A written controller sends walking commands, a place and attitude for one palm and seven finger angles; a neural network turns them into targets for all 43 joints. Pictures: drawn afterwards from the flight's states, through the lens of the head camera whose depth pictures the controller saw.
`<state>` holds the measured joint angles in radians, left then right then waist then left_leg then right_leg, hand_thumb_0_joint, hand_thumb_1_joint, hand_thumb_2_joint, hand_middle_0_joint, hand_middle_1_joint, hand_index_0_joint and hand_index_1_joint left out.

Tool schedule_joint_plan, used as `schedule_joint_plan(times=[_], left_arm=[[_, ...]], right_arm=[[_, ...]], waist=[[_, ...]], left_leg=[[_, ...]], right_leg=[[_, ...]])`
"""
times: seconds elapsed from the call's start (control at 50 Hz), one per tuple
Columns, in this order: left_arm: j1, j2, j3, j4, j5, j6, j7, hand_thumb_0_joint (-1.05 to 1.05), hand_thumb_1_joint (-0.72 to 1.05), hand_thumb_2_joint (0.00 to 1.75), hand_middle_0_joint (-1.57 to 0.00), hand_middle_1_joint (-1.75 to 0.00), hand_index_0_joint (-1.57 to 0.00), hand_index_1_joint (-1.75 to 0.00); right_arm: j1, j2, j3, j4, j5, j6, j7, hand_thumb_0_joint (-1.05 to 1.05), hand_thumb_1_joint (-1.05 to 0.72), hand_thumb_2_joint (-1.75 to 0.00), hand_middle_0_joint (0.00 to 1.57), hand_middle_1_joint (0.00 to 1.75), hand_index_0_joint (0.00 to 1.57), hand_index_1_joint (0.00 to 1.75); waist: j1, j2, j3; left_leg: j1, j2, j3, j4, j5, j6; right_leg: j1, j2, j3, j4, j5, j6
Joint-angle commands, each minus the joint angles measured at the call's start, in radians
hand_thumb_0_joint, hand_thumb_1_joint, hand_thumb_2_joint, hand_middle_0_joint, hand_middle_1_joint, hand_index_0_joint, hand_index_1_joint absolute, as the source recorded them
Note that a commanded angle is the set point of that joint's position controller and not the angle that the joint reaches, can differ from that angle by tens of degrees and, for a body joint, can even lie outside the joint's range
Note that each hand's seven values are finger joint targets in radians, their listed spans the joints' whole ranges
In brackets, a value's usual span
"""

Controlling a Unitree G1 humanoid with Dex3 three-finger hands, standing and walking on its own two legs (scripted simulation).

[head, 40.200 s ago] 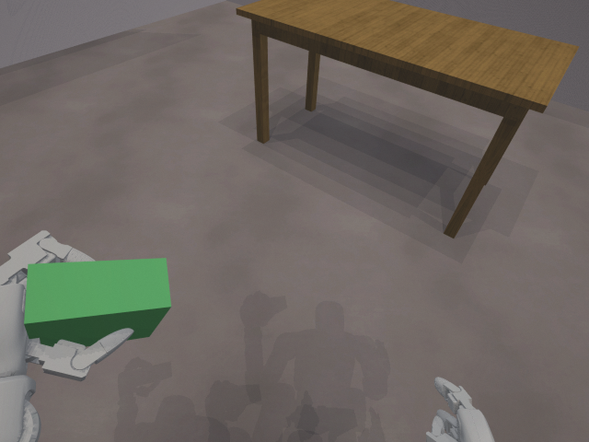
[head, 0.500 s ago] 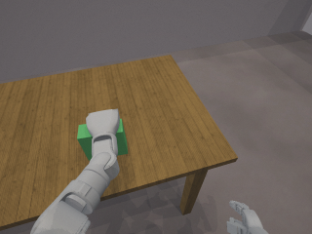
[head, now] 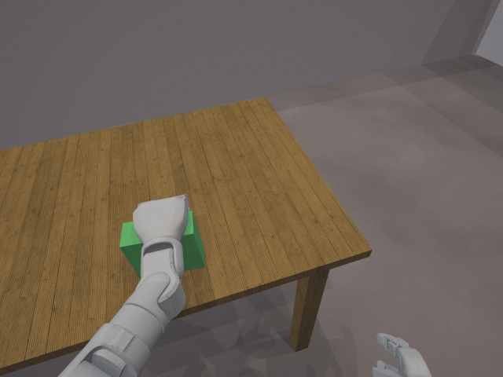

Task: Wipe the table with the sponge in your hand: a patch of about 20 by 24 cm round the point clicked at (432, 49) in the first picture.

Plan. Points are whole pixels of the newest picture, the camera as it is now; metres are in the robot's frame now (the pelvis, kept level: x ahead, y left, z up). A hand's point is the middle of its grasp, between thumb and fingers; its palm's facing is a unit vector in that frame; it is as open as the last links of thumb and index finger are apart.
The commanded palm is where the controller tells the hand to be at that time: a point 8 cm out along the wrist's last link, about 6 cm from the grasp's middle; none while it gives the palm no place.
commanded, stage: wipe back along the third lane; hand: left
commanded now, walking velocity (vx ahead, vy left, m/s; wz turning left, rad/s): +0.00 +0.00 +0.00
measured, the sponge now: (168, 251) +0.34 +0.20 -0.01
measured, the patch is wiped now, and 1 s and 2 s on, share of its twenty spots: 0.95 0.95 0.95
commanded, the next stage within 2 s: slide back across to the middle lane in 0.72 s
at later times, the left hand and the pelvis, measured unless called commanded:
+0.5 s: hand (172, 248) +0.32 +0.18 +0.03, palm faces +0.02 -0.04 -1.00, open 9.6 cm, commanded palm +0.27 +0.16 +0.05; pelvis +0.00 +0.00 +0.00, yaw +0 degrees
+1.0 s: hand (171, 248) +0.32 +0.18 +0.03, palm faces -0.01 -0.06 -1.00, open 9.6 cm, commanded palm +0.27 +0.18 +0.07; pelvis -0.01 -0.01 +0.00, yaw +0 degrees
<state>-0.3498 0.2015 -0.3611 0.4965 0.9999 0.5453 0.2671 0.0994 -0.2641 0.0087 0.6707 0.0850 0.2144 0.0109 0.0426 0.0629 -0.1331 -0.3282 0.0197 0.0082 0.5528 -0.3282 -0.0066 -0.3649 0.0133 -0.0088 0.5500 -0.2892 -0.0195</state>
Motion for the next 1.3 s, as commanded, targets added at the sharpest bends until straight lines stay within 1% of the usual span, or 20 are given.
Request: schedule_joint_plan(times=[0.0, 0.04, 0.08, 0.14, 0.18, 0.24, 0.28, 0.42, 0.5, 0.54, 0.58, 0.64, 0.68, 0.74, 0.78, 0.9, 1.06, 1.08, 1.14, 1.28], left_arm=[[0.023, -0.012, -0.003, -0.094, -0.053, 0.002, -0.051, 0.0, 0.1, 1.3, -1.2, -1.6, -1.2, -1.6], [0.023, -0.05, -0.045, -0.114, -0.057, 0.007, -0.055, 0.0, 0.1, 1.3, -1.2, -1.6, -1.2, -1.6], [0.046, 0.006, 0.02, -0.129, -0.058, 0.011, -0.054, 0.0, 0.1, 1.3, -1.2, -1.6, -1.2, -1.6], [0.05, -0.082, -0.084, -0.16, -0.052, 0.017, -0.061, 0.0, 0.1, 1.3, -1.2, -1.6, -1.2, -1.6], [0.045, -0.004, -0.003, -0.162, -0.047, 0.017, -0.057, 0.0, 0.1, 1.3, -1.2, -1.6, -1.2, -1.6], [0.015, -0.036, -0.047, -0.156, -0.038, 0.02, -0.056, 0.0, 0.1, 1.3, -1.2, -1.6, -1.2, -1.6], [0.03, 0.012, 0.011, -0.159, -0.032, 0.021, -0.053, 0.0, 0.1, 1.3, -1.2, -1.6, -1.2, -1.6], [0.064, -0.06, -0.066, -0.172, -0.023, 0.014, -0.05, 0.0, 0.1, 1.3, -1.2, -1.6, -1.2, -1.6], [0.083, -0.019, -0.025, -0.184, -0.029, 0.021, -0.048, 0.0, 0.1, 1.3, -1.2, -1.6, -1.2, -1.6], [0.083, -0.051, -0.061, -0.193, -0.032, 0.03, -0.05, 0.0, 0.1, 1.3, -1.2, -1.6, -1.2, -1.6], [0.053, 0.003, -0.003, -0.188, -0.027, 0.038, -0.048, 0.0, 0.1, 1.3, -1.2, -1.6, -1.2, -1.6], [0.02, -0.062, -0.081, -0.171, -0.022, 0.045, -0.055, 0.0, 0.1, 1.3, -1.2, -1.6, -1.2, -1.6], [0.035, 0.0, -0.008, -0.16, -0.027, 0.043, -0.054, 0.0, 0.1, 1.3, -1.2, -1.6, -1.2, -1.6], [-0.031, -0.061, -0.079, -0.141, -0.032, 0.041, -0.062, 0.0, 0.1, 1.3, -1.2, -1.6, -1.2, -1.6], [-0.039, 0.008, -0.001, -0.121, -0.03, 0.037, -0.06, 0.0, 0.1, 1.3, -1.2, -1.6, -1.2, -1.6], [-0.002, 0.061, 0.054, -0.163, -0.033, 0.009, -0.052, 0.0, 0.1, 1.3, -1.2, -1.6, -1.2, -1.6], [0.022, 0.124, 0.099, -0.245, -0.028, 0.012, -0.049, 0.0, 0.1, 1.3, -1.2, -1.6, -1.2, -1.6], [0.026, 0.174, 0.152, -0.253, -0.025, 0.012, -0.047, 0.0, 0.1, 1.3, -1.2, -1.6, -1.2, -1.6], [0.071, 0.141, 0.118, -0.261, -0.03, 0.005, -0.055, 0.0, 0.1, 1.3, -1.2, -1.6, -1.2, -1.6], [0.098, 0.262, 0.224, -0.286, -0.022, -0.022, -0.077, 0.0, 0.1, 1.3, -1.2, -1.6, -1.2, -1.6]], right_arm=[[-0.203, -0.105, -0.029, -0.178, 0.003, -0.049, 0.007, 0.0, -0.9, -0.9, 0.2, 0.3, 0.2, 0.3], [-0.204, -0.102, -0.032, -0.181, 0.005, -0.052, 0.014, 0.0, -0.9, -0.9, 0.2, 0.3, 0.2, 0.3], [-0.22, -0.107, -0.033, -0.18, 0.006, -0.05, 0.015, 0.0, -0.9, -0.9, 0.2, 0.3, 0.2, 0.3], [-0.225, -0.098, -0.031, -0.19, 0.008, -0.049, 0.026, 0.0, -0.9, -0.9, 0.2, 0.3, 0.2, 0.3], [-0.235, -0.104, -0.032, -0.182, 0.007, -0.047, 0.024, 0.0, -0.9, -0.9, 0.2, 0.3, 0.2, 0.3], [-0.226, -0.101, -0.027, -0.177, 0.007, -0.048, 0.019, 0.0, -0.9, -0.9, 0.2, 0.3, 0.2, 0.3], [-0.231, -0.103, -0.029, -0.177, 0.005, -0.048, 0.018, 0.0, -0.9, -0.9, 0.2, 0.3, 0.2, 0.3], [-0.225, -0.094, -0.029, -0.183, 0.002, -0.049, 0.029, 0.0, -0.9, -0.9, 0.2, 0.3, 0.2, 0.3], [-0.231, -0.098, -0.027, -0.185, 0.003, -0.047, 0.029, 0.0, -0.9, -0.9, 0.2, 0.3, 0.2, 0.3], [-0.23, -0.095, -0.027, -0.191, 0.007, -0.048, 0.03, 0.0, -0.9, -0.9, 0.2, 0.3, 0.2, 0.3], [-0.237, -0.102, -0.028, -0.185, 0.007, -0.045, 0.026, 0.0, -0.9, -0.9, 0.2, 0.3, 0.2, 0.3], [-0.229, -0.096, -0.026, -0.184, 0.008, -0.047, 0.028, 0.0, -0.9, -0.9, 0.2, 0.3, 0.2, 0.3], [-0.229, -0.102, -0.027, -0.184, 0.007, -0.048, 0.025, 0.0, -0.9, -0.9, 0.2, 0.3, 0.2, 0.3], [-0.219, -0.1, -0.024, -0.181, 0.009, -0.048, 0.017, 0.0, -0.9, -0.9, 0.2, 0.3, 0.2, 0.3], [-0.218, -0.106, -0.026, -0.175, 0.008, -0.05, 0.01, 0.0, -0.9, -0.9, 0.2, 0.3, 0.2, 0.3], [-0.207, -0.101, -0.025, -0.187, 0.003, -0.061, -0.004, 0.0, -0.9, -0.9, 0.2, 0.3, 0.2, 0.3], [-0.224, -0.099, -0.018, -0.197, 0.006, -0.069, -0.009, 0.0, -0.9, -0.9, 0.2, 0.3, 0.2, 0.3], [-0.232, -0.104, -0.021, -0.196, 0.005, -0.069, -0.011, 0.0, -0.9, -0.9, 0.2, 0.3, 0.2, 0.3], [-0.22, -0.099, -0.017, -0.197, 0.006, -0.08, -0.011, 0.0, -0.9, -0.9, 0.2, 0.3, 0.2, 0.3], [-0.223, -0.111, -0.015, -0.189, 0.002, -0.095, -0.027, 0.0, -0.9, -0.9, 0.2, 0.3, 0.2, 0.3]], waist=[[0.022, -0.156, -0.128], [0.015, -0.175, -0.105], [0.031, -0.188, -0.106], [0.014, -0.177, -0.083], [0.029, -0.18, -0.104], [0.01, -0.191, -0.083], [0.026, -0.191, -0.102], [0.016, -0.187, -0.128], [0.021, -0.188, -0.132], [0.018, -0.184, -0.118], [0.026, -0.178, -0.108], [0.01, -0.154, -0.09], [0.029, -0.167, -0.109], [0.003, -0.177, -0.085], [0.019, -0.181, -0.088], [0.034, -0.169, -0.16], [0.042, -0.143, -0.099], [0.052, -0.144, -0.11], [0.045, -0.149, -0.097], [0.055, -0.142, -0.09]], left_leg=[[0.013, -0.047, 0.015, -0.05, 0.262, 0.038], [0.016, -0.045, 0.017, -0.051, 0.254, 0.04], [0.012, -0.043, 0.007, -0.054, 0.26, 0.037], [0.025, -0.045, 0.015, -0.048, 0.262, 0.04], [0.02, -0.044, 0.006, -0.046, 0.265, 0.037], [0.02, -0.047, 0.017, -0.038, 0.259, 0.038], [0.014, -0.047, 0.007, -0.038, 0.266, 0.036], [0.02, -0.048, 0.013, -0.009, 0.314, 0.035], [0.007, -0.048, 0.012, -0.01, 0.299, 0.035], [0.005, -0.048, 0.014, -0.013, 0.288, 0.036], [-0.005, -0.045, 0.003, -0.023, 0.27, 0.034], [0.006, -0.045, 0.008, -0.023, 0.251, 0.038], [-0.008, -0.044, 0.001, -0.026, 0.247, 0.036], [-0.01, -0.045, 0.01, -0.03, 0.208, 0.041], [-0.022, -0.043, 0.003, -0.036, 0.19, 0.039], [0.01, -0.05, 0.011, -0.036, 0.224, 0.043], [0.036, -0.049, 0.01, -0.075, 0.224, 0.044], [0.038, -0.049, 0.005, -0.077, 0.232, 0.044], [0.047, -0.053, 0.017, -0.079, 0.244, 0.046], [0.06, -0.057, 0.007, -0.091, 0.254, 0.044]], right_leg=[[0.165, 0.018, -0.008, -0.052, 0.328, -0.049], [0.148, 0.02, -0.015, -0.059, 0.313, -0.047], [0.152, 0.025, -0.001, -0.059, 0.316, -0.052], [0.136, 0.022, -0.019, -0.05, 0.316, -0.049], [0.142, 0.026, 0.003, -0.047, 0.325, -0.054], [0.132, 0.021, -0.006, -0.043, 0.338, -0.047], [0.14, 0.025, 0.01, -0.038, 0.345, -0.053], [0.146, 0.022, -0.008, -0.007, 0.422, -0.052], [0.159, 0.019, -0.001, -0.002, 0.425, -0.05], [0.145, 0.02, -0.008, -0.009, 0.394, -0.048], [0.129, 0.026, 0.002, -0.015, 0.352, -0.054], [0.102, 0.025, -0.021, -0.016, 0.304, -0.052], [0.114, 0.029, -0.01, -0.015, 0.296, -0.057], [0.091, 0.024, -0.018, -0.029, 0.249, -0.047], [0.088, 0.028, -0.006, -0.038, 0.218, -0.051], [0.159, 0.018, -0.002, -0.033, 0.265, -0.046], [0.179, 0.019, 0.01, -0.073, 0.251, -0.045], [0.188, 0.022, 0.028, -0.077, 0.256, -0.049], [0.205, 0.017, 0.025, -0.08, 0.3, -0.041], [0.226, 0.018, 0.061, -0.094, 0.327, -0.044]])
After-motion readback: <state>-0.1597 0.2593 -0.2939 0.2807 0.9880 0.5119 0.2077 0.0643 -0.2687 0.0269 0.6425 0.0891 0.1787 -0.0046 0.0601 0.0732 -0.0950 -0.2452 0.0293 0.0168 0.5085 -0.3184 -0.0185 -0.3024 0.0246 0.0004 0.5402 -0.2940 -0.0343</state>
